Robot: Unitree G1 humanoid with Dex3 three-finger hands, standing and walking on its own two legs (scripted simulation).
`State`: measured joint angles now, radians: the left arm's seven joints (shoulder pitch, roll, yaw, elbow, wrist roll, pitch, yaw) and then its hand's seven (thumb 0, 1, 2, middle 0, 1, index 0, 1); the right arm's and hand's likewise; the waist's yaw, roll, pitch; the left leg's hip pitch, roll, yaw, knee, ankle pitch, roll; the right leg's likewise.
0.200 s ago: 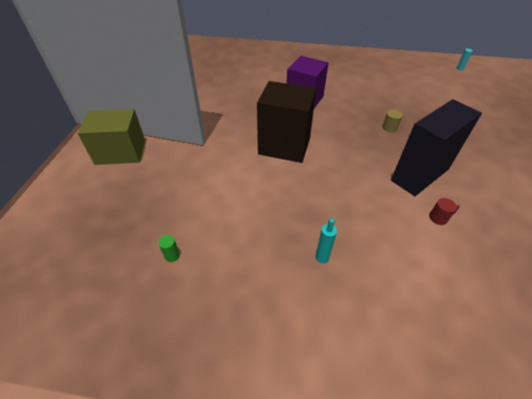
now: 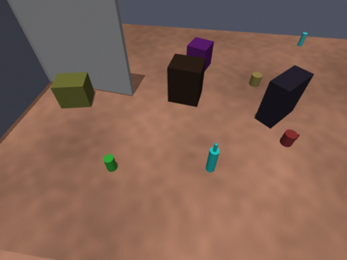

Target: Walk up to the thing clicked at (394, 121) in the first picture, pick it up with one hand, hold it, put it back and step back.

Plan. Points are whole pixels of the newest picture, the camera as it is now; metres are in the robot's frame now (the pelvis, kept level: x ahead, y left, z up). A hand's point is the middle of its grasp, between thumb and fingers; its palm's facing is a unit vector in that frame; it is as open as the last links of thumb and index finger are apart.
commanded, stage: stand
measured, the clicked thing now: (256, 78) +1.76 -0.79 -0.73
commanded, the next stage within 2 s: walk up in 0.92 s
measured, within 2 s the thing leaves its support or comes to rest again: neither
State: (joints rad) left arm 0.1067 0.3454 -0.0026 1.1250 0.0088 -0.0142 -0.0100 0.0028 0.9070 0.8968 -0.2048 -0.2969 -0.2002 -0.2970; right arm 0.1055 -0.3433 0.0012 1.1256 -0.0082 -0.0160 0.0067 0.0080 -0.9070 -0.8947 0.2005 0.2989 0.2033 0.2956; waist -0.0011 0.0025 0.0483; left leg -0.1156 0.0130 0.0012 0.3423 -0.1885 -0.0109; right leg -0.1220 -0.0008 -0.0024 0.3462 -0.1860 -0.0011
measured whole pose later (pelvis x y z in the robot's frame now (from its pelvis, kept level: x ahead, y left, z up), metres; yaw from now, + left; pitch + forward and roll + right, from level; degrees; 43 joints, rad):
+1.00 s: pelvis +0.00 +0.01 -0.01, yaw -4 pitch -2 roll +0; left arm 0.17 0.35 0.02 1.03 0.03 0.00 -0.01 0.00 0.91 0.90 -0.21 -0.30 -0.20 -0.30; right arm 0.07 -0.37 -0.05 1.05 -0.02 0.00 0.02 0.01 -0.90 -0.89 0.20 0.30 0.21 0.30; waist 0.02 0.02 0.08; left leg -0.17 0.03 0.06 0.45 -0.25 0.00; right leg -0.20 0.02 0.07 0.44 -0.22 0.00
